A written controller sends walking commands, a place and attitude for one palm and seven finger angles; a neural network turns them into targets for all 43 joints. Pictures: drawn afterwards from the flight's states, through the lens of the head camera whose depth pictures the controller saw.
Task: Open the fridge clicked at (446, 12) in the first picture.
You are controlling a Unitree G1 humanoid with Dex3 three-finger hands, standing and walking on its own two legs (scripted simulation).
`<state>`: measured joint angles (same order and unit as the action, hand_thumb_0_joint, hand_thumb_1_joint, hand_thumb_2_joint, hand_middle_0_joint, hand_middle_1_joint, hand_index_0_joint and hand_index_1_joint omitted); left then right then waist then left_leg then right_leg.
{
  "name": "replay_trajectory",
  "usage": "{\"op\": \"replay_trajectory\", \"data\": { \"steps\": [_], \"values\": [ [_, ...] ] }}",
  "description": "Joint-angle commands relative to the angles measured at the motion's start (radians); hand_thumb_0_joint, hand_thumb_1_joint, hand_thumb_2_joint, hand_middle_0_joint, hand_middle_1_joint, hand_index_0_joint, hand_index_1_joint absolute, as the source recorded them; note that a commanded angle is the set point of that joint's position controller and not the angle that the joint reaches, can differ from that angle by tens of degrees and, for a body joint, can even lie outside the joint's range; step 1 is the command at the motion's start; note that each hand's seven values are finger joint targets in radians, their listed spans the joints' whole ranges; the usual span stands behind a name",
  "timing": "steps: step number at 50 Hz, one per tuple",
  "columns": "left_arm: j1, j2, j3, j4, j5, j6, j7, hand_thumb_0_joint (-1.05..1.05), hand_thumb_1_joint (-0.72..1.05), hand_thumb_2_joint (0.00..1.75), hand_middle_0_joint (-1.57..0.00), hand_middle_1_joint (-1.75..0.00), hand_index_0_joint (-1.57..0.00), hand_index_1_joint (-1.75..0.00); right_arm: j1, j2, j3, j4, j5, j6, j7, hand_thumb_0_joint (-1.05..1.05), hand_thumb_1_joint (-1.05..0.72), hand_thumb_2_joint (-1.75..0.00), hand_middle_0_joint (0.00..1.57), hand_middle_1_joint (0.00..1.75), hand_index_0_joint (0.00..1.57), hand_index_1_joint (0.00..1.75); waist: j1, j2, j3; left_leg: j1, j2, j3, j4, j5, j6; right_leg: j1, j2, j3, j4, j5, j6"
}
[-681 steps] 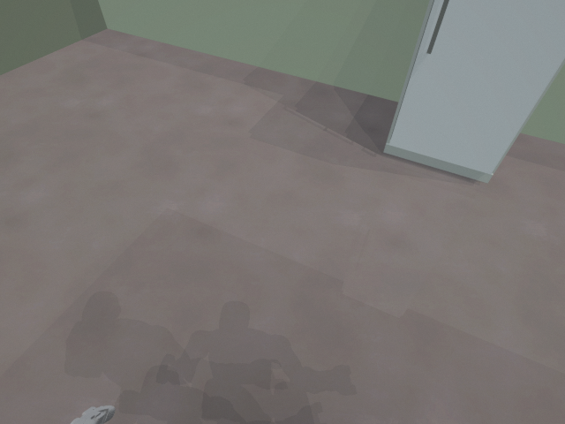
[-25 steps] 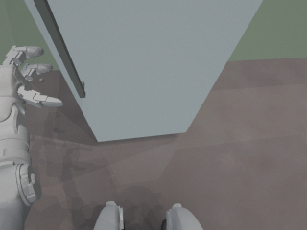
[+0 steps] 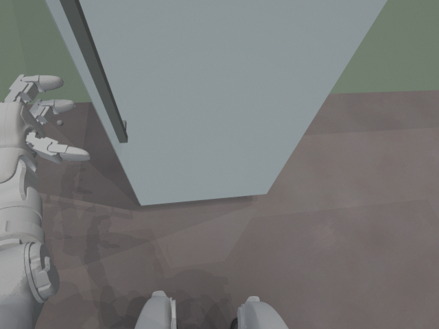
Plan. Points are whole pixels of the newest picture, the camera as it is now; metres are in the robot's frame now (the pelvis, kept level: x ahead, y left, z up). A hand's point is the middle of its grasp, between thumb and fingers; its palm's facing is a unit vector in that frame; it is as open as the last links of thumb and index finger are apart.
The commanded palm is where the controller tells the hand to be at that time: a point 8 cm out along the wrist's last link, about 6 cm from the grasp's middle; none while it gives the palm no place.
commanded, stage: move the hooked fingers beside the handle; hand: left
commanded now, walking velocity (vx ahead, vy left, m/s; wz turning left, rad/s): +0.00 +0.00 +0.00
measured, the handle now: (89, 41) +0.53 +0.21 +0.17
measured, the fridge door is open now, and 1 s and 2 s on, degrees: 0 0 0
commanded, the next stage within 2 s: feel for the door with the fingertips in 0.34 s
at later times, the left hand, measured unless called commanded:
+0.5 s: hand (66, 118) +0.46 +0.26 +0.07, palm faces +0.10 -1.00 -0.01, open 14.0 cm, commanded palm +0.44 +0.30 +0.07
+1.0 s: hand (87, 115) +0.47 +0.23 +0.06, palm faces +0.14 -0.99 -0.01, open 14.0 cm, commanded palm +0.45 +0.28 +0.07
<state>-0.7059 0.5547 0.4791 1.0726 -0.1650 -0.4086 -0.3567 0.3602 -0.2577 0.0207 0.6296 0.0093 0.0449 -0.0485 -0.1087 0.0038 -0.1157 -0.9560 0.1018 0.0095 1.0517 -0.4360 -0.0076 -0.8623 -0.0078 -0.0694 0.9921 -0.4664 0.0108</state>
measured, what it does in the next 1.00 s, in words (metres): stands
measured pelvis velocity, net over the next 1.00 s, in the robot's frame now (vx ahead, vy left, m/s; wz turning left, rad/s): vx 0.00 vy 0.00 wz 0.00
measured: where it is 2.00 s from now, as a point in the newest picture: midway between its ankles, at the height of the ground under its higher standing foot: outside the picture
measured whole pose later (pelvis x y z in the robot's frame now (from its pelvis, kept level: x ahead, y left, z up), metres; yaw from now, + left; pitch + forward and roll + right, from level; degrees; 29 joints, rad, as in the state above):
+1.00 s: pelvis +0.00 +0.00 +0.00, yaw +0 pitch +20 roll -3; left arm -0.75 0.50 0.45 1.10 -0.12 -0.39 -0.23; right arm 0.35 -0.24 0.03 0.62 0.00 0.05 -0.03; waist -0.13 0.01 -0.12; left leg -0.96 0.10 0.01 1.06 -0.44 -0.01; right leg -0.87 -0.01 -0.06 1.01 -0.48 0.01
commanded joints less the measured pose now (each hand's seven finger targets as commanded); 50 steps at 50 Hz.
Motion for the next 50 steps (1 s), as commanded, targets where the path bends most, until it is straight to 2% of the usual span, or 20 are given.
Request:
{"op": "replay_trajectory", "data": {
  "steps": [1,3,6,10,12,15,18,21,23,25,31,33,35,38,40,41,43,44,47,50],
  "values": [
    [-0.444,0.243,0.003,-0.242,-0.016,-0.082,-0.006,0.0,-0.5,0.3,-0.3,-1.2,-0.3,-1.2,0.121,-0.186,-0.069,-0.04,-0.002,-0.029,-0.013,0.0,-0.9,-0.9,0.2,0.3,0.2,0.3,-0.019,0.193,-0.425,0.46,-0.057,-0.051,-0.103,0.326,0.025,0.022,0.061,0.018,-0.109,0.264,-0.029],
    [-0.412,0.251,0.009,-0.188,-0.01,-0.061,0.003,0.0,-0.5,0.3,-0.3,-1.2,-0.3,-1.2,0.117,-0.188,-0.064,-0.048,-0.001,-0.026,-0.011,0.0,-0.9,-0.9,0.2,0.3,0.2,0.3,-0.013,0.152,-0.391,0.413,-0.059,-0.051,-0.11,0.296,0.026,0.035,0.059,0.014,-0.111,0.248,-0.028],
    [-0.433,0.285,0.023,-0.175,0.004,-0.043,0.016,0.0,-0.5,0.3,-0.3,-1.2,-0.3,-1.2,0.114,-0.19,-0.059,-0.057,-0.001,-0.024,-0.013,0.0,-0.9,-0.9,0.2,0.3,0.2,0.3,-0.009,0.146,-0.394,0.382,-0.062,-0.047,-0.107,0.285,0.028,0.048,0.055,0.018,-0.104,0.25,-0.026],
    [-0.415,0.327,0.063,-0.237,0.013,-0.068,0.038,0.0,-0.5,0.3,-0.3,-1.2,-0.3,-1.2,0.117,-0.19,-0.06,-0.074,-0.007,-0.024,-0.008,0.0,-0.9,-0.9,0.2,0.3,0.2,0.3,0.012,0.157,-0.474,0.428,-0.059,-0.051,-0.098,0.351,0.024,0.069,0.06,0.015,-0.085,0.29,-0.028],
    [-0.443,0.289,0.034,-0.238,0.009,-0.076,0.041,0.0,-0.5,0.3,-0.3,-1.2,-0.3,-1.2,0.111,-0.184,-0.058,-0.07,-0.006,-0.026,-0.004,0.0,-0.9,-0.9,0.2,0.3,0.2,0.3,-0.003,0.161,-0.453,0.419,-0.059,-0.049,-0.096,0.329,0.023,0.061,0.061,0.016,-0.092,0.278,-0.025],
    [-0.443,0.32,0.052,-0.187,0.01,-0.066,0.031,0.0,-0.5,0.3,-0.3,-1.2,-0.3,-1.2,0.117,-0.193,-0.058,-0.062,-0.004,-0.024,-0.008,0.0,-0.9,-0.9,0.2,0.3,0.2,0.3,-0.014,0.145,-0.42,0.381,-0.058,-0.045,-0.095,0.3,0.026,0.063,0.062,0.021,-0.096,0.27,-0.023],
    [-0.436,0.283,0.012,-0.152,0.01,-0.038,0.007,0.0,-0.5,0.3,-0.3,-1.2,-0.3,-1.2,0.12,-0.192,-0.056,-0.065,-0.001,-0.022,-0.01,0.0,-0.9,-0.9,0.2,0.3,0.2,0.3,-0.022,0.133,-0.393,0.348,-0.062,-0.04,-0.1,0.263,0.03,0.064,0.059,0.022,-0.106,0.253,-0.022],
    [-0.456,0.261,-0.008,-0.184,0.004,-0.04,-0.003,0.0,-0.5,0.3,-0.3,-1.2,-0.3,-1.2,0.13,-0.191,-0.058,-0.057,-0.004,-0.022,-0.009,0.0,-0.9,-0.9,0.2,0.3,0.2,0.3,-0.022,0.177,-0.424,0.41,-0.056,-0.05,-0.095,0.312,0.025,0.027,0.06,0.015,-0.098,0.265,-0.027],
    [-0.433,0.248,-0.001,-0.194,-0.008,-0.044,-0.002,0.0,-0.5,0.3,-0.3,-1.2,-0.3,-1.2,0.132,-0.19,-0.062,-0.058,-0.005,-0.023,-0.006,0.0,-0.9,-0.9,0.2,0.3,0.2,0.3,-0.018,0.15,-0.445,0.413,-0.056,-0.051,-0.09,0.322,0.026,0.036,0.063,0.014,-0.098,0.271,-0.025],
    [-0.439,0.23,-0.001,-0.22,-0.02,-0.056,0.004,0.0,-0.5,0.3,-0.3,-1.2,-0.3,-1.2,0.133,-0.186,-0.064,-0.054,-0.006,-0.026,-0.004,0.0,-0.9,-0.9,0.2,0.3,0.2,0.3,-0.012,0.165,-0.465,0.428,-0.057,-0.052,-0.087,0.342,0.025,0.039,0.063,0.013,-0.093,0.284,-0.027],
    [-0.435,0.2,-0.018,-0.24,0.007,-0.051,0.065,0.0,-0.5,0.3,-0.3,-1.2,-0.3,-1.2,0.134,-0.179,-0.068,-0.052,-0.009,-0.021,0.004,0.0,-0.9,-0.9,0.2,0.3,0.2,0.3,-0.012,0.167,-0.436,0.427,-0.056,-0.053,-0.098,0.337,0.022,0.028,0.061,0.009,-0.094,0.273,-0.026],
    [-0.43,0.193,-0.016,-0.235,0.014,-0.047,0.09,0.0,-0.5,0.3,-0.3,-1.2,-0.3,-1.2,0.133,-0.176,-0.067,-0.055,-0.009,-0.02,0.007,0.0,-0.9,-0.9,0.2,0.3,0.2,0.3,-0.01,0.138,-0.427,0.399,-0.06,-0.048,-0.1,0.313,0.025,0.048,0.06,0.011,-0.097,0.268,-0.024],
    [-0.439,0.225,0.01,-0.269,0.022,-0.061,0.112,0.0,-0.5,0.3,-0.3,-1.2,-0.3,-1.2,0.132,-0.175,-0.067,-0.06,-0.012,-0.021,0.008,0.0,-0.9,-0.9,0.2,0.3,0.2,0.3,0.001,0.158,-0.461,0.411,-0.062,-0.047,-0.098,0.335,0.023,0.073,0.06,0.014,-0.088,0.294,-0.025],
    [-0.402,0.209,0.013,-0.298,0.027,-0.076,0.135,0.0,-0.5,0.3,-0.3,-1.2,-0.3,-1.2,0.13,-0.169,-0.07,-0.063,-0.014,-0.02,0.014,0.0,-0.9,-0.9,0.2,0.3,0.2,0.3,0.008,0.149,-0.486,0.433,-0.06,-0.041,-0.093,0.386,0.021,0.1,0.061,0.016,-0.086,0.341,-0.025],
    [-0.392,0.14,-0.042,-0.32,0.028,-0.082,0.139,0.0,-0.5,0.3,-0.3,-1.2,-0.3,-1.2,0.123,-0.16,-0.07,-0.066,-0.012,-0.022,0.021,0.0,-0.9,-0.9,0.2,0.3,0.2,0.3,0.0,0.168,-0.492,0.455,-0.061,-0.039,-0.09,0.412,0.02,0.094,0.063,0.016,-0.082,0.363,-0.025],
    [-0.382,0.155,-0.026,-0.301,0.029,-0.079,0.142,0.0,-0.5,0.3,-0.3,-1.2,-0.3,-1.2,0.122,-0.163,-0.072,-0.061,-0.012,-0.02,0.023,0.0,-0.9,-0.9,0.2,0.3,0.2,0.3,0.002,0.169,-0.471,0.443,-0.06,-0.035,-0.091,0.392,0.018,0.091,0.063,0.017,-0.09,0.355,-0.025],
    [-0.377,0.195,-0.001,-0.231,0.031,-0.06,0.143,0.0,-0.5,0.3,-0.3,-1.2,-0.3,-1.2,0.124,-0.17,-0.066,-0.06,-0.009,-0.012,0.018,0.0,-0.9,-0.9,0.2,0.3,0.2,0.3,-0.008,0.095,-0.402,0.36,-0.064,-0.027,-0.1,0.333,0.025,0.123,0.061,0.023,-0.1,0.344,-0.019],
    [-0.385,0.217,0.016,-0.216,0.032,-0.057,0.141,0.0,-0.5,0.3,-0.3,-1.2,-0.3,-1.2,0.127,-0.172,-0.064,-0.06,-0.01,-0.011,0.015,0.0,-0.9,-0.9,0.2,0.3,0.2,0.3,-0.006,0.093,-0.384,0.335,-0.067,-0.027,-0.098,0.314,0.028,0.129,0.061,0.027,-0.099,0.338,-0.021],
    [-0.435,0.226,0.002,-0.162,0.037,-0.038,0.128,0.0,-0.5,0.3,-0.3,-1.2,-0.3,-1.2,0.119,-0.171,-0.058,-0.064,-0.004,-0.009,0.005,0.0,-0.9,-0.9,0.2,0.3,0.2,0.3,-0.031,0.05,-0.345,0.266,-0.071,-0.015,-0.098,0.242,0.037,0.137,0.054,0.044,-0.117,0.306,-0.011],
    [-0.504,0.239,-0.004,-0.194,0.039,-0.069,0.111,0.0,-0.5,0.3,-0.3,-1.2,-0.3,-1.2,0.122,-0.171,-0.058,-0.056,-0.009,-0.018,0.001,0.0,-0.9,-0.9,0.2,0.3,0.2,0.3,-0.031,0.112,-0.399,0.311,-0.069,-0.025,-0.085,0.267,0.034,0.114,0.054,0.046,-0.101,0.31,-0.017]
  ]
}}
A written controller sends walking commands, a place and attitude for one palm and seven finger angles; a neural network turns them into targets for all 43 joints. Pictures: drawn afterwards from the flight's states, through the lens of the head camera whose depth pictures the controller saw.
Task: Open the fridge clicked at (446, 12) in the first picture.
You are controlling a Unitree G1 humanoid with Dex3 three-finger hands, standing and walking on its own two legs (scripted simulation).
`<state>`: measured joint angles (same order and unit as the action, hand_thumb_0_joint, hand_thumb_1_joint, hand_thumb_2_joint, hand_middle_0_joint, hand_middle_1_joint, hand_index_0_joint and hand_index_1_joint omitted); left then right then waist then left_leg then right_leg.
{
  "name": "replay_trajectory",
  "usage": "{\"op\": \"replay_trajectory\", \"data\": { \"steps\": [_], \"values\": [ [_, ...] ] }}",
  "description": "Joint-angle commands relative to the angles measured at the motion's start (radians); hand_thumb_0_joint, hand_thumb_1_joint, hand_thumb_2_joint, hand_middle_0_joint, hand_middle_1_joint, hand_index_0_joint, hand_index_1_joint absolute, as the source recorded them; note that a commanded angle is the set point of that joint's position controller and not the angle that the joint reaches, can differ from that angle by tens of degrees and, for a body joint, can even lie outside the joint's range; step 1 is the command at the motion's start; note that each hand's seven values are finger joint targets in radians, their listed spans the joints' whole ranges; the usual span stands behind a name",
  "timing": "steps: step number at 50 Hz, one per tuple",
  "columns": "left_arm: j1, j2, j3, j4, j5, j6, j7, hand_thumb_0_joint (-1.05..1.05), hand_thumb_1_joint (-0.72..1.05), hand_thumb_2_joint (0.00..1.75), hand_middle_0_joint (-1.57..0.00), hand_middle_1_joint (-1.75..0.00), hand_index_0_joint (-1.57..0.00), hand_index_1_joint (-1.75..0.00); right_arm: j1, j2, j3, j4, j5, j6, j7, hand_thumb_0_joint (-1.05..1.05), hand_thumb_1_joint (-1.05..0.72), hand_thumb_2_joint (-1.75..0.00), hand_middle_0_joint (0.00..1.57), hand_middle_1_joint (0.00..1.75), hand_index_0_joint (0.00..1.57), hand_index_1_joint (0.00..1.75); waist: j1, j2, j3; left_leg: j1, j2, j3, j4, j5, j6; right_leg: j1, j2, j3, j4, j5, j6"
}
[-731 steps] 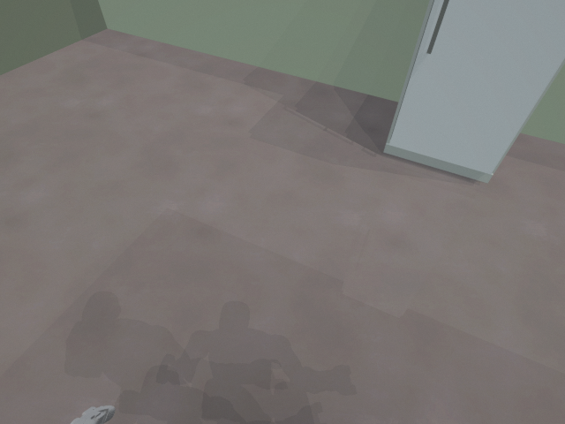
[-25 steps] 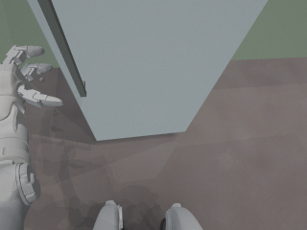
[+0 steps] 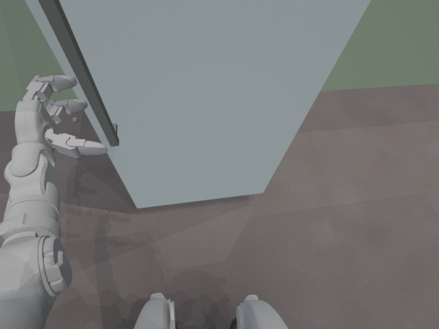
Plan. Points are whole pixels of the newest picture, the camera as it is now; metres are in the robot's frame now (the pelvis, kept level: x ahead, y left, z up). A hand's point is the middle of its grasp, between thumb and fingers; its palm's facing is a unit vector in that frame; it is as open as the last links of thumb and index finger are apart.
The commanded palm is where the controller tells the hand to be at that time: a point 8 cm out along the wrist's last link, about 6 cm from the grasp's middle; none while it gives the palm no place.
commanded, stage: feel for the door with the fingertips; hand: left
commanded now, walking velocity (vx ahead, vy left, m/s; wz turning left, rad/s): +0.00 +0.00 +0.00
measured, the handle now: (74, 44) +0.53 +0.21 +0.17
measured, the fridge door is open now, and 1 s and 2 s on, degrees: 0 0 0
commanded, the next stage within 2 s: slide the fingers in behind the handle in 0.36 s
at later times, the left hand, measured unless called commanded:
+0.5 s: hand (75, 112) +0.48 +0.24 +0.07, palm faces +0.12 -0.99 +0.00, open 13.6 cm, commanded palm +0.47 +0.28 +0.07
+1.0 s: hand (78, 118) +0.48 +0.24 +0.07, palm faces +0.11 -0.99 +0.02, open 14.0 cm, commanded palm +0.45 +0.27 +0.07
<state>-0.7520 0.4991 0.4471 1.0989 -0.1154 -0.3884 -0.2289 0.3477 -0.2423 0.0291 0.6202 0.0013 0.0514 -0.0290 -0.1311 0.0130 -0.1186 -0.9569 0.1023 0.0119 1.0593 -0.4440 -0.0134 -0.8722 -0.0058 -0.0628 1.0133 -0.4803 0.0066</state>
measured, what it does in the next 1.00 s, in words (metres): stands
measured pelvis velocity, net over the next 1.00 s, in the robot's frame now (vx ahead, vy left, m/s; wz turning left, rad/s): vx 0.00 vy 0.01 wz -0.01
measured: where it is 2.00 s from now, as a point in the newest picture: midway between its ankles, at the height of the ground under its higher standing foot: outside the picture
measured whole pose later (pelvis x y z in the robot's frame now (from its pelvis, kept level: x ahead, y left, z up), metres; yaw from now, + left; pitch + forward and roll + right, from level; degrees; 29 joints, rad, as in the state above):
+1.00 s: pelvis +0.00 +0.01 +0.00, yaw +0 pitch +21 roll -4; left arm -0.78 0.48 0.41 1.09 -0.13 -0.41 -0.23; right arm 0.37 -0.25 0.02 0.64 -0.01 0.05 -0.02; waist -0.13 0.01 -0.12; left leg -0.99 0.10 0.01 1.08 -0.45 0.00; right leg -0.90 -0.01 -0.06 1.01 -0.47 0.02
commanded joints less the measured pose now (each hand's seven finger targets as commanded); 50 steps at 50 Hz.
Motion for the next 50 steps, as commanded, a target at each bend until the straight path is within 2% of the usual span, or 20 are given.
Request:
{"op": "replay_trajectory", "data": {
  "steps": [1,3,5,8,10,12,14,16,19,20,21,23,24,30,33,36,42,44,48,50],
  "values": [
    [-0.469,0.297,0.028,-0.245,-0.011,-0.104,-0.024,0.0,-0.5,0.3,-0.3,-1.2,-0.3,-1.2,0.137,-0.187,-0.069,-0.042,-0.002,-0.027,-0.019,0.0,-0.9,-0.9,0.2,0.3,0.2,0.3,-0.007,0.135,-0.437,0.352,-0.067,-0.032,-0.086,0.306,0.037,0.109,0.051,0.038,-0.114,0.332,-0.016],
    [-0.472,0.245,-0.009,-0.224,-0.022,-0.114,-0.039,0.0,-0.5,0.3,-0.3,-1.2,-0.3,-1.2,0.136,-0.184,-0.069,-0.031,-0.003,-0.034,-0.017,0.0,-0.9,-0.9,0.2,0.3,0.2,0.3,-0.019,0.136,-0.445,0.375,-0.064,-0.036,-0.076,0.308,0.035,0.077,0.054,0.033,-0.115,0.317,-0.016],
    [-0.478,0.259,-0.001,-0.18,-0.029,-0.106,-0.055,0.0,-0.5,0.3,-0.3,-1.2,-0.3,-1.2,0.144,-0.191,-0.071,-0.021,-0.001,-0.033,-0.019,0.0,-0.9,-0.9,0.2,0.3,0.2,0.3,-0.028,0.111,-0.433,0.359,-0.061,-0.04,-0.069,0.306,0.037,0.069,0.055,0.032,-0.112,0.318,-0.014],
    [-0.465,0.257,-0.005,-0.151,-0.033,-0.066,-0.067,0.0,-0.5,0.3,-0.3,-1.2,-0.3,-1.2,0.151,-0.197,-0.07,-0.025,0.002,-0.028,-0.02,0.0,-0.9,-0.9,0.2,0.3,0.2,0.3,-0.021,0.118,-0.427,0.343,-0.064,-0.036,-0.078,0.293,0.038,0.075,0.053,0.029,-0.119,0.309,-0.013],
    [-0.476,0.278,0.008,-0.175,-0.026,-0.059,-0.061,0.0,-0.5,0.3,-0.3,-1.2,-0.3,-1.2,0.158,-0.197,-0.071,-0.026,0.0,-0.024,-0.02,0.0,-0.9,-0.9,0.2,0.3,0.2,0.3,-0.012,0.145,-0.458,0.371,-0.063,-0.04,-0.078,0.337,0.038,0.073,0.052,0.026,-0.11,0.337,-0.016],
    [-0.487,0.287,0.021,-0.221,-0.022,-0.065,-0.044,0.0,-0.5,0.3,-0.3,-1.2,-0.3,-1.2,0.161,-0.192,-0.072,-0.03,-0.005,-0.023,-0.016,0.0,-0.9,-0.9,0.2,0.3,0.2,0.3,-0.003,0.166,-0.493,0.393,-0.063,-0.039,-0.071,0.372,0.036,0.083,0.053,0.026,-0.105,0.362,-0.016],
    [-0.484,0.313,0.047,-0.225,-0.017,-0.08,-0.024,0.0,-0.5,0.3,-0.3,-1.2,-0.3,-1.2,0.167,-0.192,-0.071,-0.029,-0.008,-0.024,-0.013,0.0,-0.9,-0.9,0.2,0.3,0.2,0.3,-0.001,0.149,-0.479,0.382,-0.063,-0.042,-0.068,0.378,0.038,0.087,0.058,0.024,-0.1,0.366,-0.017],
    [-0.493,0.291,0.019,-0.184,-0.004,-0.075,-0.014,0.0,-0.5,0.3,-0.3,-1.2,-0.3,-1.2,0.162,-0.19,-0.067,-0.025,-0.005,-0.02,-0.012,0.0,-0.9,-0.9,0.2,0.3,0.2,0.3,-0.02,0.119,-0.43,0.34,-0.062,-0.041,-0.072,0.32,0.039,0.074,0.057,0.024,-0.11,0.326,-0.012],
    [-0.537,0.32,0.032,-0.169,0.0,-0.077,-0.01,0.0,-0.5,0.3,-0.3,-1.2,-0.3,-1.2,0.167,-0.198,-0.066,-0.026,-0.005,-0.021,-0.017,0.0,-0.9,-0.9,0.2,0.3,0.2,0.3,-0.037,0.09,-0.397,0.301,-0.064,-0.04,-0.077,0.262,0.046,0.075,0.059,0.031,-0.122,0.283,-0.012],
    [-0.553,0.336,0.033,-0.16,0.006,-0.076,-0.012,0.0,-0.5,0.3,-0.3,-1.2,-0.3,-1.2,0.168,-0.2,-0.065,-0.024,-0.005,-0.022,-0.019,0.0,-0.9,-0.9,0.2,0.3,0.2,0.3,-0.035,0.109,-0.422,0.298,-0.065,-0.04,-0.075,0.26,0.044,0.08,0.056,0.036,-0.118,0.283,-0.01],
    [-0.545,0.34,0.034,-0.136,0.008,-0.071,-0.013,0.0,-0.5,0.3,-0.3,-1.2,-0.3,-1.2,0.168,-0.2,-0.063,-0.022,-0.004,-0.021,-0.02,0.0,-0.9,-0.9,0.2,0.3,0.2,0.3,-0.037,0.104,-0.405,0.291,-0.064,-0.041,-0.076,0.246,0.044,0.069,0.055,0.035,-0.123,0.267,-0.011],
    [-0.588,0.322,0.008,-0.144,0.012,-0.071,-0.019,0.0,-0.5,0.3,-0.3,-1.2,-0.3,-1.2,0.167,-0.2,-0.061,-0.018,-0.005,-0.024,-0.02,0.0,-0.9,-0.9,0.2,0.3,0.2,0.3,-0.048,0.15,-0.398,0.314,-0.062,-0.047,-0.079,0.227,0.041,0.024,0.054,0.03,-0.125,0.231,-0.013],
    [-0.605,0.341,0.026,-0.154,0.009,-0.079,-0.019,0.0,-0.5,0.3,-0.3,-1.2,-0.3,-1.2,0.177,-0.202,-0.061,-0.015,-0.008,-0.025,-0.021,0.0,-0.9,-0.9,0.2,0.3,0.2,0.3,-0.045,0.159,-0.416,0.336,-0.061,-0.054,-0.075,0.247,0.041,0.018,0.056,0.026,-0.117,0.236,-0.018],
    [-0.507,0.312,0.031,-0.181,-0.012,-0.083,-0.033,0.0,-0.5,0.3,-0.3,-1.2,-0.3,-1.2,0.175,-0.199,-0.064,-0.028,-0.01,-0.026,-0.012,0.0,-0.9,-0.9,0.2,0.3,0.2,0.3,-0.013,0.167,-0.492,0.388,-0.059,-0.051,-0.079,0.31,0.035,0.049,0.06,0.018,-0.112,0.282,-0.019],
    [-0.494,0.3,0.02,-0.164,-0.016,-0.071,-0.03,0.0,-0.5,0.3,-0.3,-1.2,-0.3,-1.2,0.164,-0.199,-0.062,-0.033,-0.005,-0.023,-0.01,0.0,-0.9,-0.9,0.2,0.3,0.2,0.3,-0.019,0.125,-0.427,0.333,-0.061,-0.044,-0.09,0.245,0.038,0.058,0.061,0.019,-0.129,0.243,-0.014],
    [-0.492,0.334,0.046,-0.173,-0.011,-0.071,-0.02,0.0,-0.5,0.3,-0.3,-1.2,-0.3,-1.2,0.166,-0.201,-0.063,-0.038,-0.004,-0.021,-0.013,0.0,-0.9,-0.9,0.2,0.3,0.2,0.3,-0.015,0.109,-0.421,0.315,-0.062,-0.042,-0.095,0.238,0.041,0.078,0.061,0.024,-0.129,0.248,-0.014],
    [-0.434,0.266,0.018,-0.23,-0.021,-0.098,-0.014,0.0,-0.5,0.3,-0.3,-1.2,-0.3,-1.2,0.158,-0.194,-0.07,-0.043,-0.007,-0.022,-0.005,0.0,-0.9,-0.9,0.2,0.3,0.2,0.3,0.004,0.162,-0.455,0.398,-0.059,-0.048,-0.101,0.295,0.029,0.052,0.063,0.01,-0.118,0.265,-0.022],
    [-0.445,0.215,-0.014,-0.251,-0.025,-0.102,-0.013,0.0,-0.5,0.3,-0.3,-1.2,-0.3,-1.2,0.162,-0.191,-0.075,-0.04,-0.008,-0.024,-0.002,0.0,-0.9,-0.9,0.2,0.3,0.2,0.3,-0.007,0.168,-0.458,0.436,-0.057,-0.053,-0.099,0.323,0.028,0.033,0.066,0.003,-0.115,0.275,-0.025],
    [-0.451,0.211,-0.016,-0.216,-0.024,-0.08,-0.002,0.0,-0.5,0.3,-0.3,-1.2,-0.3,-1.2,0.159,-0.197,-0.076,-0.031,-0.004,-0.018,-0.004,0.0,-0.9,-0.9,0.2,0.3,0.2,0.3,-0.015,0.114,-0.398,0.391,-0.058,-0.058,-0.11,0.282,0.029,0.03,0.063,0.001,-0.126,0.254,-0.021],
    [-0.473,0.202,-0.026,-0.231,-0.016,-0.084,0.009,0.0,-0.5,0.3,-0.3,-1.2,-0.3,-1.2,0.156,-0.193,-0.075,-0.031,-0.007,-0.02,-0.003,0.0,-0.9,-0.9,0.2,0.3,0.2,0.3,-0.016,0.145,-0.414,0.41,-0.059,-0.058,-0.106,0.299,0.027,0.018,0.061,0.001,-0.12,0.263,-0.022]
  ]
}}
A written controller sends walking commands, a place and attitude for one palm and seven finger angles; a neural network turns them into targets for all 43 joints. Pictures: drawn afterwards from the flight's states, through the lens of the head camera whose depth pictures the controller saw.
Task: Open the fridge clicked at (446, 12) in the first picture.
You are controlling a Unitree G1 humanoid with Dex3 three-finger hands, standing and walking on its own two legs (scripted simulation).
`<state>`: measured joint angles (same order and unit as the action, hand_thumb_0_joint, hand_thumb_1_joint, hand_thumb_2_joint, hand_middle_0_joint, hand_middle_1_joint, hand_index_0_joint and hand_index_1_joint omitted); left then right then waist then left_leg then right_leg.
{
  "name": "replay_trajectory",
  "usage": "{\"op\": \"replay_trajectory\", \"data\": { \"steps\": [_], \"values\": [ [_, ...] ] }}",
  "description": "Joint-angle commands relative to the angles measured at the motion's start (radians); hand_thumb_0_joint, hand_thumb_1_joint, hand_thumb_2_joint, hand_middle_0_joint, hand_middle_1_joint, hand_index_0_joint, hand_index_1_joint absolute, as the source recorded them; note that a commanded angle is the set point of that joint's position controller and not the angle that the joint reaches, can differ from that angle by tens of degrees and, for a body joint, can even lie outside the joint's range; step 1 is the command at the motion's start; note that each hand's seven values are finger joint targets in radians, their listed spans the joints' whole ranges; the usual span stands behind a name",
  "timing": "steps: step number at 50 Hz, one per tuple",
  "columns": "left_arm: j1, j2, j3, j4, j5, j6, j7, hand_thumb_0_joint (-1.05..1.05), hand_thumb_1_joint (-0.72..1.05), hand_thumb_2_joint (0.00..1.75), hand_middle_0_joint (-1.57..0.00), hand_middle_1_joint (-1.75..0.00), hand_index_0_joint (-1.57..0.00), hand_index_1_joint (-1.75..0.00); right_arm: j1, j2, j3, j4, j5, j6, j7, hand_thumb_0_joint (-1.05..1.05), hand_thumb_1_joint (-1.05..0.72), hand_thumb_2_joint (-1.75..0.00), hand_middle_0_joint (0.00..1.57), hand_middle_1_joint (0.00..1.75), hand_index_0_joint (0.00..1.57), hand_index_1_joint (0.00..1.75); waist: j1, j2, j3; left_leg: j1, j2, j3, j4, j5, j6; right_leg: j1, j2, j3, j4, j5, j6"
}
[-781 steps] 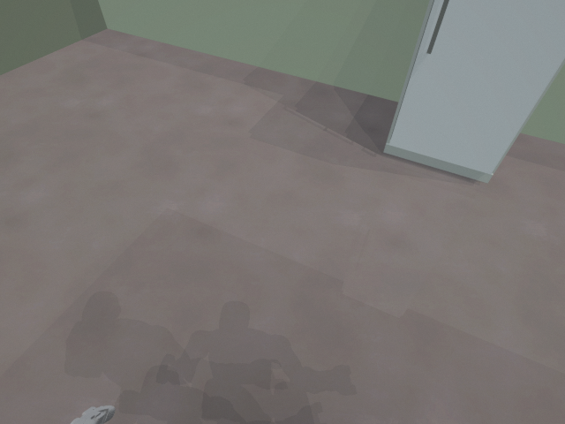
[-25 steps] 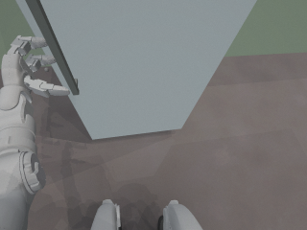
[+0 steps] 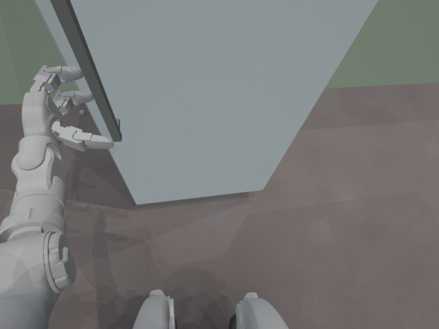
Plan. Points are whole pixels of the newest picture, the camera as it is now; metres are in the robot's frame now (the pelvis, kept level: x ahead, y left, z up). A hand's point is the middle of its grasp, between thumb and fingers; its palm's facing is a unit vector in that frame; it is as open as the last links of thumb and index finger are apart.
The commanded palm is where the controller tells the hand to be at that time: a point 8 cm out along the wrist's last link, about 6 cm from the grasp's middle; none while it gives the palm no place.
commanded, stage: slide the fingers in behind the handle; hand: left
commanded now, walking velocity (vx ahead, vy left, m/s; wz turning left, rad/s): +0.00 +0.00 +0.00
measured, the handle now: (80, 37) +0.53 +0.21 +0.17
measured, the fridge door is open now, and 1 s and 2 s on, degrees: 0 0 0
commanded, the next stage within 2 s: grip the handle and tug to test in 1.28 s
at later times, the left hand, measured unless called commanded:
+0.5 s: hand (104, 109) +0.48 +0.19 +0.07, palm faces +0.12 -0.99 +0.01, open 14.0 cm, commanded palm +0.45 +0.23 +0.07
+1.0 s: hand (107, 110) +0.48 +0.19 +0.07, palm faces +0.13 -0.99 -0.01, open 14.0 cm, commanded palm +0.45 +0.22 +0.07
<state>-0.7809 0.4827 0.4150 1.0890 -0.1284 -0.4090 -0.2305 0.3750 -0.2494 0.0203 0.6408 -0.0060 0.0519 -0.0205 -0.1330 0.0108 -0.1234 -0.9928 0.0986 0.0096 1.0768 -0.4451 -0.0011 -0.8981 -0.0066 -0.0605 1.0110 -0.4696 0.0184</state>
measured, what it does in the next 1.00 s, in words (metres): stands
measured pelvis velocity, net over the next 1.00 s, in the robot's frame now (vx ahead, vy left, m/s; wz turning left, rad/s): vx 0.00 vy -0.02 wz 0.01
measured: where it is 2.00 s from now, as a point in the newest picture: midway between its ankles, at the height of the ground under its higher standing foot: outside the picture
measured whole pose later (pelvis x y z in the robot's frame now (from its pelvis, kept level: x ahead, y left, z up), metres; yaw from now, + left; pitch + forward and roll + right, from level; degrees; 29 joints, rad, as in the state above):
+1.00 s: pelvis +0.00 -0.02 +0.00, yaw +1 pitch +20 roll -2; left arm -0.78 0.42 0.39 1.09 -0.11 -0.43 -0.14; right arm 0.36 -0.25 0.01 0.64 -0.01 0.05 -0.02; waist -0.13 0.02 -0.12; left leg -0.97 0.10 0.00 1.06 -0.44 -0.03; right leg -0.89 0.00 -0.06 1.03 -0.48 -0.01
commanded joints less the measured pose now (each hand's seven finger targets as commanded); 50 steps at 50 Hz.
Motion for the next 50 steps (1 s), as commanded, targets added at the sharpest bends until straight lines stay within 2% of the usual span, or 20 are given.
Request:
{"op": "replay_trajectory", "data": {
  "steps": [1,3,5,9,10,11,14,15,18,23,24,25,29,33,37,40,41,44,49,50],
  "values": [
    [-0.456,0.211,-0.001,-0.223,0.001,-0.065,0.018,0.0,-0.5,0.3,-0.3,-1.2,-0.3,-1.2,0.129,-0.184,-0.067,-0.048,0.0,-0.02,-0.012,0.0,-0.9,-0.9,0.2,0.3,0.2,0.3,-0.017,0.151,-0.405,0.452,-0.054,-0.058,-0.122,0.304,0.014,0.034,0.062,-0.001,-0.117,0.251,-0.034],
    [-0.483,0.198,-0.007,-0.246,0.005,-0.077,0.035,0.0,-0.5,0.3,-0.3,-1.2,-0.3,-1.2,0.129,-0.182,-0.067,-0.047,-0.006,-0.024,-0.008,0.0,-0.9,-0.9,0.2,0.3,0.2,0.3,-0.017,0.16,-0.418,0.478,-0.053,-0.069,-0.123,0.32,0.01,0.025,0.062,-0.006,-0.111,0.248,-0.037],
    [-0.445,0.233,0.029,-0.237,0.006,-0.089,0.046,0.0,-0.5,0.3,-0.3,-1.2,-0.3,-1.2,0.13,-0.184,-0.066,-0.047,-0.008,-0.025,-0.007,0.0,-0.9,-0.9,0.2,0.3,0.2,0.3,-0.002,0.153,-0.455,0.481,-0.055,-0.064,-0.111,0.357,0.011,0.051,0.061,-0.001,-0.103,0.284,-0.037],
    [-0.45,0.181,-0.012,-0.257,0.012,-0.096,0.05,0.0,-0.5,0.3,-0.3,-1.2,-0.3,-1.2,0.13,-0.175,-0.068,-0.049,-0.01,-0.024,-0.001,0.0,-0.9,-0.9,0.2,0.3,0.2,0.3,-0.009,0.166,-0.469,0.5,-0.054,-0.06,-0.103,0.403,0.009,0.056,0.061,-0.003,-0.092,0.322,-0.037],
    [-0.44,0.181,-0.011,-0.263,0.014,-0.096,0.051,0.0,-0.5,0.3,-0.3,-1.2,-0.3,-1.2,0.126,-0.176,-0.07,-0.049,-0.009,-0.023,0.001,0.0,-0.9,-0.9,0.2,0.3,0.2,0.3,-0.001,0.175,-0.484,0.509,-0.055,-0.059,-0.103,0.412,0.006,0.06,0.061,-0.003,-0.094,0.328,-0.036],
    [-0.438,0.161,-0.025,-0.255,0.013,-0.091,0.051,0.0,-0.5,0.3,-0.3,-1.2,-0.3,-1.2,0.126,-0.174,-0.069,-0.048,-0.008,-0.02,0.002,0.0,-0.9,-0.9,0.2,0.3,0.2,0.3,-0.009,0.161,-0.476,0.51,-0.054,-0.06,-0.104,0.411,0.007,0.059,0.063,-0.005,-0.098,0.329,-0.035],
    [-0.43,0.175,-0.008,-0.275,0.005,-0.093,0.051,0.0,-0.5,0.3,-0.3,-1.2,-0.3,-1.2,0.129,-0.175,-0.074,-0.047,-0.008,-0.019,0.001,0.0,-0.9,-0.9,0.2,0.3,0.2,0.3,-0.006,0.139,-0.488,0.505,-0.055,-0.055,-0.1,0.415,0.011,0.088,0.065,0.0,-0.1,0.351,-0.035],
    [-0.416,0.156,-0.02,-0.275,0.002,-0.091,0.051,0.0,-0.5,0.3,-0.3,-1.2,-0.3,-1.2,0.122,-0.172,-0.072,-0.049,-0.005,-0.019,0.002,0.0,-0.9,-0.9,0.2,0.3,0.2,0.3,0.0,0.149,-0.489,0.502,-0.058,-0.053,-0.103,0.42,0.009,0.093,0.063,0.0,-0.1,0.358,-0.034],
    [-0.406,0.118,-0.042,-0.216,-0.001,-0.07,0.059,0.0,-0.5,0.3,-0.3,-1.2,-0.3,-1.2,0.117,-0.168,-0.069,-0.047,-0.003,-0.015,0.004,0.0,-0.9,-0.9,0.2,0.3,0.2,0.3,-0.012,0.097,-0.404,0.436,-0.061,-0.046,-0.116,0.351,0.013,0.095,0.062,-0.001,-0.116,0.328,-0.03],
    [-0.379,0.171,0.002,-0.212,0.016,-0.074,0.083,0.0,-0.5,0.3,-0.3,-1.2,-0.3,-1.2,0.116,-0.167,-0.067,-0.061,-0.004,-0.012,0.002,0.0,-0.9,-0.9,0.2,0.3,0.2,0.3,0.006,0.064,-0.416,0.383,-0.069,-0.031,-0.115,0.327,0.02,0.148,0.055,0.015,-0.113,0.343,-0.028],
    [-0.393,0.18,0.011,-0.237,0.018,-0.089,0.089,0.0,-0.5,0.3,-0.3,-1.2,-0.3,-1.2,0.118,-0.165,-0.068,-0.063,-0.008,-0.014,0.002,0.0,-0.9,-0.9,0.2,0.3,0.2,0.3,0.01,0.084,-0.429,0.394,-0.069,-0.032,-0.11,0.345,0.021,0.149,0.056,0.017,-0.105,0.356,-0.031],
    [-0.396,0.14,-0.022,-0.243,0.022,-0.095,0.09,0.0,-0.5,0.3,-0.3,-1.2,-0.3,-1.2,0.112,-0.157,-0.067,-0.064,-0.007,-0.016,0.006,0.0,-0.9,-0.9,0.2,0.3,0.2,0.3,0.007,0.112,-0.439,0.412,-0.07,-0.03,-0.108,0.36,0.019,0.141,0.055,0.017,-0.103,0.369,-0.029],
    [-0.417,0.116,-0.037,-0.249,0.021,-0.115,0.101,0.0,-0.5,0.3,-0.3,-1.2,-0.3,-1.2,0.115,-0.158,-0.071,-0.059,-0.01,-0.02,0.009,0.0,-0.9,-0.9,0.2,0.3,0.2,0.3,-0.003,0.1,-0.435,0.415,-0.069,-0.033,-0.102,0.338,0.019,0.126,0.057,0.018,-0.105,0.347,-0.03],
    [-0.414,0.168,0.001,-0.22,0.021,-0.097,0.107,0.0,-0.5,0.3,-0.3,-1.2,-0.3,-1.2,0.112,-0.164,-0.071,-0.053,-0.004,-0.017,0.001,0.0,-0.9,-0.9,0.2,0.3,0.2,0.3,-0.001,0.062,-0.428,0.352,-0.073,-0.018,-0.106,0.286,0.024,0.174,0.051,0.034,-0.118,0.343,-0.022],
    [-0.433,0.174,-0.002,-0.254,0.025,-0.102,0.106,0.0,-0.5,0.3,-0.3,-1.2,-0.3,-1.2,0.11,-0.158,-0.069,-0.056,-0.005,-0.02,-0.001,0.0,-0.9,-0.9,0.2,0.3,0.2,0.3,0.001,0.079,-0.464,0.347,-0.077,-0.011,-0.1,0.3,0.027,0.207,0.048,0.044,-0.114,0.378,-0.02],
    [-0.408,0.158,-0.009,-0.235,0.02,-0.106,0.1,0.0,-0.5,0.3,-0.3,-1.2,-0.3,-1.2,0.109,-0.156,-0.069,-0.053,-0.003,-0.023,0.001,0.0,-0.9,-0.9,0.2,0.3,0.2,0.3,0.005,0.087,-0.448,0.349,-0.076,-0.01,-0.1,0.3,0.025,0.199,0.05,0.043,-0.115,0.376,-0.022],
    [-0.391,0.155,-0.005,-0.216,0.016,-0.099,0.099,0.0,-0.5,0.3,-0.3,-1.2,-0.3,-1.2,0.109,-0.158,-0.07,-0.054,-0.001,-0.022,0.0,0.0,-0.9,-0.9,0.2,0.3,0.2,0.3,-0.001,0.046,-0.432,0.326,-0.077,-0.007,-0.1,0.28,0.028,0.207,0.051,0.046,-0.124,0.367,-0.018],
    [-0.404,0.192,0.014,-0.185,0.015,-0.086,0.089,0.0,-0.5,0.3,-0.3,-1.2,-0.3,-1.2,0.114,-0.164,-0.067,-0.054,0.0,-0.022,-0.004,0.0,-0.9,-0.9,0.2,0.3,0.2,0.3,-0.005,0.032,-0.395,0.274,-0.079,-0.004,-0.104,0.23,0.033,0.217,0.049,0.056,-0.132,0.333,-0.017],
    [-0.422,0.14,-0.027,-0.246,0.01,-0.107,0.079,0.0,-0.5,0.3,-0.3,-1.2,-0.3,-1.2,0.115,-0.159,-0.071,-0.054,-0.003,-0.027,-0.002,0.0,-0.9,-0.9,0.2,0.3,0.2,0.3,0.0,0.111,-0.455,0.387,-0.073,-0.02,-0.105,0.306,0.024,0.163,0.052,0.035,-0.114,0.352,-0.028],
    [-0.426,0.103,-0.059,-0.251,0.01,-0.11,0.078,0.0,-0.5,0.3,-0.3,-1.2,-0.3,-1.2,0.109,-0.157,-0.072,-0.05,-0.002,-0.028,0.001,0.0,-0.9,-0.9,0.2,0.3,0.2,0.3,-0.008,0.128,-0.459,0.414,-0.07,-0.023,-0.104,0.311,0.02,0.133,0.052,0.03,-0.115,0.341,-0.027]
  ]
}}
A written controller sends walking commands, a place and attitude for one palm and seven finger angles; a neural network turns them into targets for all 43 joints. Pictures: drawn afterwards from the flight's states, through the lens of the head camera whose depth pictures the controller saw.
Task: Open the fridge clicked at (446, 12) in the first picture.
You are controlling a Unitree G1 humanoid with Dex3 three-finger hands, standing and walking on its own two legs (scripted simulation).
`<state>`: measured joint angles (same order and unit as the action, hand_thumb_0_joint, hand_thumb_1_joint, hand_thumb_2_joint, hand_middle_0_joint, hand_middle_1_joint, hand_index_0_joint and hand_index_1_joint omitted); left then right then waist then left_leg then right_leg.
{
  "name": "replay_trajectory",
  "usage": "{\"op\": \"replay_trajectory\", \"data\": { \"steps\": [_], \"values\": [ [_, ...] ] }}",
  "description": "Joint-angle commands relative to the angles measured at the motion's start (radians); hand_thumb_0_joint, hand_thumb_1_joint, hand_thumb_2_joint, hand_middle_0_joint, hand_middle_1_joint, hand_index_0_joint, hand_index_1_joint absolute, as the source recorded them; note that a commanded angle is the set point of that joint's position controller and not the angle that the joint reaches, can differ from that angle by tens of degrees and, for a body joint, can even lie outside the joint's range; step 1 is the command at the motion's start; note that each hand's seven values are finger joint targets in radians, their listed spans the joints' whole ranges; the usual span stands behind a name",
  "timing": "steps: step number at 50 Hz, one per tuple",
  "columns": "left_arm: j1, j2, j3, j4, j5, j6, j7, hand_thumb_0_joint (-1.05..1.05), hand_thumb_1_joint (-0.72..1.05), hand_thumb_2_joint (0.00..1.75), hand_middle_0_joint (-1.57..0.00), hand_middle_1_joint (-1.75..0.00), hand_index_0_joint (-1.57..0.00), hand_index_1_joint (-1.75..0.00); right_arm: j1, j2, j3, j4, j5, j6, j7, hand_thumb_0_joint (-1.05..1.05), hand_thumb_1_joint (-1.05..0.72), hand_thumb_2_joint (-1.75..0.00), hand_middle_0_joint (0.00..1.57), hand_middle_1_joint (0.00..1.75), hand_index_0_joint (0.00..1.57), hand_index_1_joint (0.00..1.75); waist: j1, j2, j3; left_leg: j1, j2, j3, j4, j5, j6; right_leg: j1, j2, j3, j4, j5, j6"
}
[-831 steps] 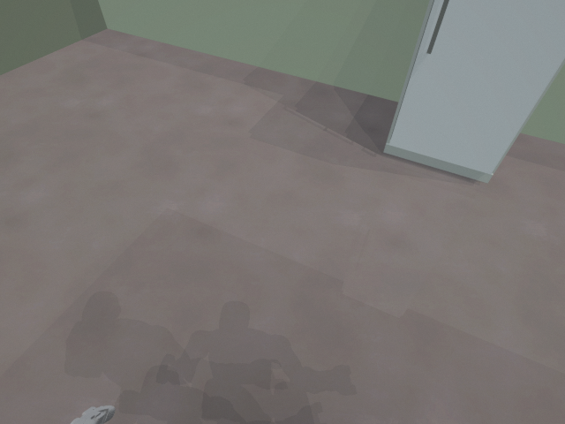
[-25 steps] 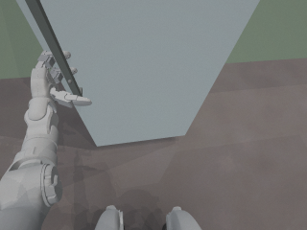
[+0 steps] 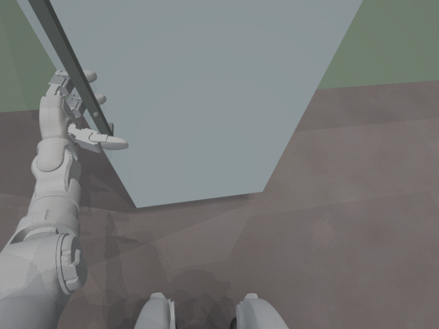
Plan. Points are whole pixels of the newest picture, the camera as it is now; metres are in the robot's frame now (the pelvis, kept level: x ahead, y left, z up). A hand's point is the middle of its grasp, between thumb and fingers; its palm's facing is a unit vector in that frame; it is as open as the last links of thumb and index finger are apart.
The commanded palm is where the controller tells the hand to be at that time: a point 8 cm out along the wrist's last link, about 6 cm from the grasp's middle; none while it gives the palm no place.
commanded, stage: slide the fingers in behind the handle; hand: left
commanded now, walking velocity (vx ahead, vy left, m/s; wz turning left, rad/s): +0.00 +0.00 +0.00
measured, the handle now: (66, 43) +0.54 +0.22 +0.17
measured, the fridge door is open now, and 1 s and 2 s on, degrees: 0 0 1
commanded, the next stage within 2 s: grip the handle and tug to test in 0.28 s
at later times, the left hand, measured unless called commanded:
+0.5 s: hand (98, 113) +0.49 +0.20 +0.07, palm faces +0.12 -0.99 +0.01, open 13.7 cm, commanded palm +0.46 +0.24 +0.07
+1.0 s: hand (98, 113) +0.49 +0.20 +0.07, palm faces +0.11 -0.99 +0.01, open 6.4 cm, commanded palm +0.46 +0.24 +0.07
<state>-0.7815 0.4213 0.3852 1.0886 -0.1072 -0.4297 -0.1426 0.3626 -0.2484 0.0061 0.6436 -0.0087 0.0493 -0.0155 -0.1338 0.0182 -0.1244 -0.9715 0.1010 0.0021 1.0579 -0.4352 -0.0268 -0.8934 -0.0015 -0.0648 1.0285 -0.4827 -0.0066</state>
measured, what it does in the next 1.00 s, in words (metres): stands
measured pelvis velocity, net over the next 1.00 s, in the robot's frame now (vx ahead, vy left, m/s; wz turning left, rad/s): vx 0.01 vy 0.01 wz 0.00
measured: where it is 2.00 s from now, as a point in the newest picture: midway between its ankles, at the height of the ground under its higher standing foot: outside the picture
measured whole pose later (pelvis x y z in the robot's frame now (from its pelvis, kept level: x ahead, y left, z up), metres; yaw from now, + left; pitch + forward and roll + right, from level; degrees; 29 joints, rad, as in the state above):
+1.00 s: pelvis +0.01 +0.01 +0.00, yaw +0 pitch +20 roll -3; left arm -0.77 0.38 0.36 1.06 -0.10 -0.44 -0.11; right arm 0.36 -0.24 0.01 0.65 -0.02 0.06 0.00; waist -0.13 0.02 -0.13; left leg -0.97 0.09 0.01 1.06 -0.45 -0.01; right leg -0.88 -0.01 -0.05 1.02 -0.49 0.01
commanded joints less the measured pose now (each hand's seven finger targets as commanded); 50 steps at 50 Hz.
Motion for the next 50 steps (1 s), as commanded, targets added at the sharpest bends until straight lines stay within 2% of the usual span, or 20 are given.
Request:
{"op": "replay_trajectory", "data": {
  "steps": [1,5,6,9,14,17,19,23,29,34,35,36,40,42,43,44,45,48,49,50],
  "values": [
    [-0.441,0.153,-0.036,-0.252,-0.016,-0.094,-0.008,0.0,-0.5,0.3,-0.3,-1.2,-0.3,-1.2,0.124,-0.16,-0.059,-0.047,0.0,-0.026,-0.004,0.0,-0.9,-0.9,0.2,0.3,0.2,0.3,-0.011,0.113,-0.448,0.404,-0.07,-0.021,-0.086,0.306,0.043,0.111,0.048,0.028,-0.132,0.346,-0.003],
    [-0.432,0.166,-0.021,-0.187,-0.011,-0.077,0.011,0.0,-0.5,0.3,-0.3,-1.2,-0.3,-1.2,0.126,-0.169,-0.06,-0.041,0.0,-0.024,-0.004,0.0,-0.9,-0.9,0.2,0.3,0.2,0.3,-0.019,0.057,-0.396,0.351,-0.073,-0.024,-0.093,0.248,0.047,0.105,0.047,0.028,-0.143,0.298,0.0],
    [-0.452,0.185,-0.008,-0.197,-0.009,-0.073,0.019,0.0,-0.5,0.3,-0.3,-1.2,-0.3,-1.2,0.124,-0.17,-0.058,-0.042,0.0,-0.023,-0.005,0.0,-0.9,-0.9,0.2,0.3,0.2,0.3,-0.016,0.071,-0.393,0.342,-0.073,-0.022,-0.095,0.24,0.048,0.107,0.045,0.029,-0.142,0.294,0.001],
    [-0.454,0.232,0.033,-0.214,0.004,-0.081,0.038,0.0,-0.5,0.3,-0.3,-1.2,-0.3,-1.2,0.129,-0.172,-0.056,-0.047,-0.007,-0.023,-0.006,0.0,-0.9,-0.9,0.2,0.3,0.2,0.3,-0.001,0.086,-0.427,0.356,-0.074,-0.025,-0.091,0.269,0.048,0.115,0.046,0.028,-0.129,0.309,-0.004],
    [-0.437,0.25,0.045,-0.236,0.018,-0.107,0.047,0.0,-0.5,0.3,-0.3,-1.2,-0.3,-1.2,0.129,-0.168,-0.054,-0.054,-0.011,-0.024,-0.001,0.0,-0.9,-0.9,0.2,0.3,0.2,0.3,0.006,0.081,-0.475,0.377,-0.072,-0.027,-0.081,0.319,0.045,0.141,0.048,0.027,-0.112,0.352,-0.004],
    [-0.449,0.18,-0.018,-0.216,0.015,-0.093,0.031,0.0,-0.5,0.3,-0.3,-1.2,-0.3,-1.2,0.124,-0.165,-0.055,-0.05,-0.007,-0.022,0.002,0.0,-0.9,-0.9,0.2,0.3,0.2,0.3,-0.012,0.102,-0.441,0.384,-0.069,-0.023,-0.088,0.304,0.041,0.109,0.047,0.023,-0.123,0.337,-0.002],
    [-0.43,0.167,-0.02,-0.228,0.004,-0.086,0.02,0.0,-0.5,0.3,-0.3,-1.2,-0.3,-1.2,0.133,-0.168,-0.058,-0.056,-0.007,-0.02,0.003,0.0,-0.9,-0.9,0.2,0.3,0.2,0.3,-0.006,0.112,-0.462,0.415,-0.069,-0.028,-0.09,0.325,0.04,0.104,0.052,0.018,-0.122,0.341,-0.007],
    [-0.439,0.195,0.006,-0.195,-0.008,-0.064,0.023,0.0,-0.31,0.38,-0.32,-1.23,-0.32,-1.23,0.13,-0.171,-0.055,-0.051,-0.003,-0.013,-0.003,0.0,-0.9,-0.9,0.2,0.3,0.2,0.3,-0.012,0.055,-0.408,0.353,-0.072,-0.024,-0.097,0.283,0.045,0.125,0.051,0.021,-0.138,0.327,0.0],
    [-0.461,0.205,0.008,-0.196,0.01,-0.084,0.029,0.0,-0.03,0.5,-0.35,-1.27,-0.35,-1.27,0.14,-0.171,-0.055,-0.044,-0.011,-0.017,-0.003,0.0,-0.9,-0.9,0.2,0.3,0.2,0.3,-0.019,0.085,-0.423,0.374,-0.069,-0.032,-0.082,0.3,0.045,0.088,0.051,0.02,-0.123,0.321,-0.004],
    [-0.427,0.224,0.025,-0.222,0.004,-0.088,0.014,0.0,0.2,0.6,-0.38,-1.3,-0.38,-1.3,0.142,-0.173,-0.058,-0.051,-0.01,-0.014,0.0,0.0,-0.9,-0.9,0.2,0.3,0.2,0.3,0.006,0.12,-0.476,0.416,-0.069,-0.033,-0.084,0.348,0.04,0.112,0.052,0.017,-0.116,0.351,-0.01],
    [-0.427,0.195,-0.002,-0.234,0.004,-0.087,0.013,0.0,0.25,0.62,-0.38,-1.31,-0.38,-1.31,0.137,-0.169,-0.057,-0.053,-0.008,-0.012,0.002,0.0,-0.9,-0.9,0.2,0.3,0.2,0.3,0.003,0.137,-0.483,0.436,-0.068,-0.034,-0.088,0.365,0.036,0.1,0.052,0.012,-0.115,0.356,-0.009],
    [-0.429,0.169,-0.014,-0.238,-0.004,-0.082,0.013,0.0,0.29,0.64,-0.38,-1.31,-0.38,-1.31,0.133,-0.166,-0.059,-0.05,-0.008,-0.012,0.004,0.0,-0.9,-0.9,0.2,0.3,0.2,0.3,-0.003,0.132,-0.474,0.439,-0.067,-0.031,-0.083,0.363,0.037,0.093,0.053,0.012,-0.12,0.357,-0.007],
    [-0.414,0.198,0.007,-0.258,-0.008,-0.081,0.016,0.0,0.48,0.72,-0.41,-1.34,-0.41,-1.34,0.131,-0.171,-0.06,-0.053,-0.005,-0.009,0.002,0.0,-0.9,-0.9,0.2,0.3,0.2,0.3,0.007,0.12,-0.475,0.432,-0.068,-0.033,-0.091,0.363,0.036,0.113,0.054,0.012,-0.122,0.363,-0.007],
    [-0.422,0.155,-0.02,-0.263,-0.01,-0.079,0.02,0.0,0.57,0.76,-0.42,-1.35,-0.42,-1.35,0.129,-0.165,-0.06,-0.051,-0.006,-0.011,0.005,0.0,-0.9,-0.9,0.2,0.3,0.2,0.3,0.0,0.122,-0.465,0.438,-0.068,-0.034,-0.091,0.361,0.036,0.103,0.056,0.008,-0.124,0.358,-0.007],
    [-0.419,0.159,-0.017,-0.243,-0.01,-0.076,0.023,0.0,0.62,0.78,-0.42,-1.36,-0.42,-1.36,0.13,-0.166,-0.06,-0.047,-0.006,-0.011,0.004,0.0,-0.9,-0.9,0.2,0.3,0.2,0.3,-0.008,0.082,-0.437,0.415,-0.067,-0.033,-0.09,0.348,0.039,0.11,0.057,0.009,-0.129,0.359,-0.005],
    [-0.418,0.17,-0.008,-0.237,-0.008,-0.078,0.024,0.0,0.67,0.8,-0.43,-1.37,-0.43,-1.37,0.135,-0.169,-0.06,-0.045,-0.007,-0.011,0.002,0.0,-0.9,-0.9,0.2,0.3,0.2,0.3,-0.012,0.082,-0.427,0.407,-0.068,-0.032,-0.088,0.344,0.042,0.106,0.056,0.012,-0.129,0.359,-0.005],
    [-0.433,0.192,0.004,-0.248,-0.004,-0.081,0.028,0.0,0.71,0.82,-0.43,-1.37,-0.43,-1.37,0.134,-0.17,-0.059,-0.045,-0.007,-0.01,0.001,0.0,-0.9,-0.9,0.2,0.3,0.2,0.3,-0.005,0.082,-0.439,0.403,-0.068,-0.034,-0.092,0.346,0.04,0.116,0.054,0.013,-0.124,0.362,-0.004],
    [-0.405,0.153,-0.02,-0.243,-0.001,-0.085,0.033,0.0,0.85,0.88,-0.44,-1.39,-0.44,-1.39,0.124,-0.165,-0.06,-0.048,-0.007,-0.013,0.005,0.0,-0.9,-0.9,0.2,0.3,0.2,0.3,0.0,0.105,-0.432,0.417,-0.07,-0.03,-0.097,0.335,0.037,0.103,0.053,0.012,-0.13,0.344,-0.007],
    [-0.41,0.171,-0.003,-0.245,-0.002,-0.089,0.036,0.0,0.9,0.9,-0.45,-1.4,-0.45,-1.4,0.13,-0.166,-0.06,-0.047,-0.01,-0.013,0.004,0.0,-0.9,-0.9,0.2,0.3,0.2,0.3,-0.002,0.083,-0.432,0.414,-0.069,-0.031,-0.094,0.341,0.041,0.113,0.054,0.012,-0.127,0.354,-0.007],
    [-0.391,0.187,0.007,-0.232,0.003,-0.089,0.036,0.0,0.9,0.9,-0.45,-1.4,-0.45,-1.4,0.124,-0.166,-0.059,-0.05,-0.007,-0.012,0.005,0.0,-0.9,-0.9,0.2,0.3,0.2,0.3,0.01,0.105,-0.43,0.407,-0.07,-0.03,-0.096,0.337,0.037,0.11,0.052,0.013,-0.124,0.349,-0.008]
  ]
}}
